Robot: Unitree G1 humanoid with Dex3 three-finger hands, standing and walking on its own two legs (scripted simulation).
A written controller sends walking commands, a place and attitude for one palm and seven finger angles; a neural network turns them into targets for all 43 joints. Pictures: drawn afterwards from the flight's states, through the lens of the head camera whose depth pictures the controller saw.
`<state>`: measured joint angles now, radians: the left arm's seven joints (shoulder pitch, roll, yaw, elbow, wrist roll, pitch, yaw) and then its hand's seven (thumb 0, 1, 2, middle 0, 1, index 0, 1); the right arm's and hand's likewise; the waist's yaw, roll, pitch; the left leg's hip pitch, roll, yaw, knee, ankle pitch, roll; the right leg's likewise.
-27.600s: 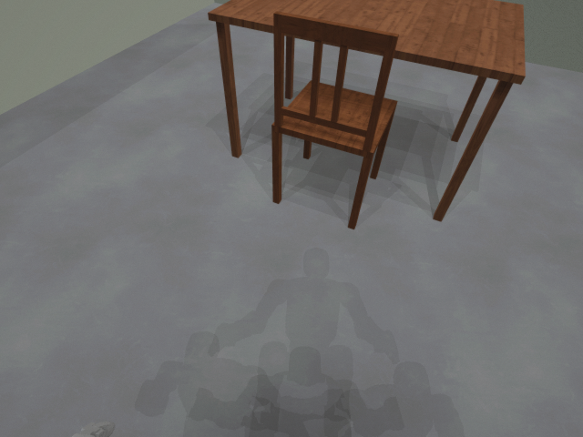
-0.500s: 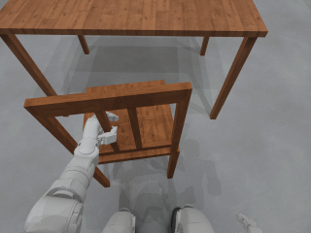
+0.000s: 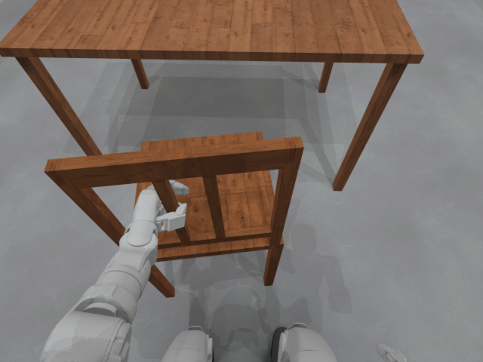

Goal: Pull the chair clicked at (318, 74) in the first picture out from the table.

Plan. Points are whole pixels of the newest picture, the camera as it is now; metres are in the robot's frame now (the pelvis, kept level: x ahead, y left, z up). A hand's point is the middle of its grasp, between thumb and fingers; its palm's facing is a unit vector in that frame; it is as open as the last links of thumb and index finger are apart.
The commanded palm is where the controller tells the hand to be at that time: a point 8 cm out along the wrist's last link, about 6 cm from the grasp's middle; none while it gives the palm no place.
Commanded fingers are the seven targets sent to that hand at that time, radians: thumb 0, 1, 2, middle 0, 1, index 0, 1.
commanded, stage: step backward, pulling the chair out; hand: left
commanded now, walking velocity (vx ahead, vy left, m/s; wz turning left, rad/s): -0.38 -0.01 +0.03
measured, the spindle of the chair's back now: (174, 212) +0.39 +0.16 -0.08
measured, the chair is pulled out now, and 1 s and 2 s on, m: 0.26 0.27 0.28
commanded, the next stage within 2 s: none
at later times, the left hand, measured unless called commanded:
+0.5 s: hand (179, 214) +0.37 +0.14 -0.04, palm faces +0.06 -0.98 -0.21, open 5.7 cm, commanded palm +0.37 +0.19 -0.03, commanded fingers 0.00 0.90 0.90 -0.50 -1.45 -0.50 -1.45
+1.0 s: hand (178, 218) +0.36 +0.14 -0.04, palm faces +0.04 -0.98 -0.21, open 5.7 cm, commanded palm +0.37 +0.19 -0.03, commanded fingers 0.00 0.90 0.90 -0.50 -1.45 -0.50 -1.45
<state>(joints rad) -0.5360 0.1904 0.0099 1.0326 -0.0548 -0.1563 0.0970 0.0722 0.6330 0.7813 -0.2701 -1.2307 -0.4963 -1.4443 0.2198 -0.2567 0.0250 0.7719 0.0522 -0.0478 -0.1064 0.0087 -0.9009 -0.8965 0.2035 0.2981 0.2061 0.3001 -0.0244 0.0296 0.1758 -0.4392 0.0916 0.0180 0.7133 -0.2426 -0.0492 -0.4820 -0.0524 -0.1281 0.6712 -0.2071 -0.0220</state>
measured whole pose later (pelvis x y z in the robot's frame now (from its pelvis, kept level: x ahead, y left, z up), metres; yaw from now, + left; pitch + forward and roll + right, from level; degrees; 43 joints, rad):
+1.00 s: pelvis -0.01 +0.00 +0.00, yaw +0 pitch +1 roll +1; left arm -0.55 0.19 0.03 1.06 -0.06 -0.12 0.11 0.09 0.63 0.78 -0.27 -1.24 -0.50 -1.44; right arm 0.24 -0.25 0.02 0.78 0.06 -0.04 -0.11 0.01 -0.90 -0.90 0.20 0.30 0.21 0.30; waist -0.04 0.00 0.13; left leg -0.39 0.06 0.04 0.67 -0.29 -0.05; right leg -0.52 -0.08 -0.08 0.63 -0.13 -0.01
